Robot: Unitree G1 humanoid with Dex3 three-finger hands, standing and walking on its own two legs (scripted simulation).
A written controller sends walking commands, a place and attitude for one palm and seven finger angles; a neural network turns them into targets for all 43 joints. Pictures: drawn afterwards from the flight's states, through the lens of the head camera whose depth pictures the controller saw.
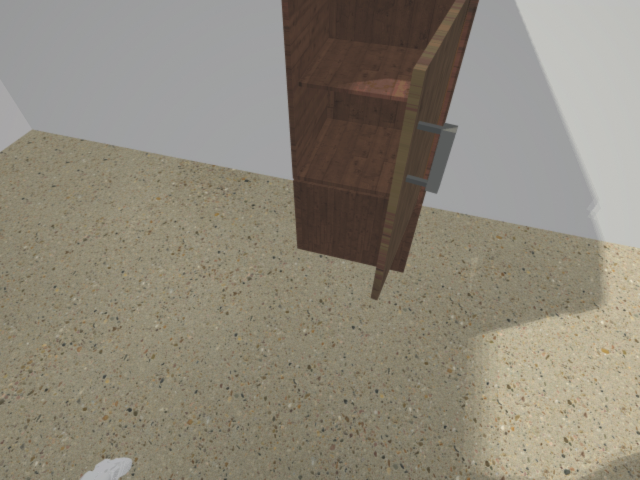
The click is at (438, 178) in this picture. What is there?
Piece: cupboard door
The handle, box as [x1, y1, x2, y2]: [405, 121, 457, 193]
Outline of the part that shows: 419,121 417,128 439,133 440,136 428,179 426,180 407,175 405,181 425,186 425,190 436,193 457,126 444,123 442,126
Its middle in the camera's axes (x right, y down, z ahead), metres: +0.19 -0.14 +0.68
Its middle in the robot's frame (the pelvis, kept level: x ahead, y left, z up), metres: +0.63 -0.16 +0.06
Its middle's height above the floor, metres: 0.83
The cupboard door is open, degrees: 82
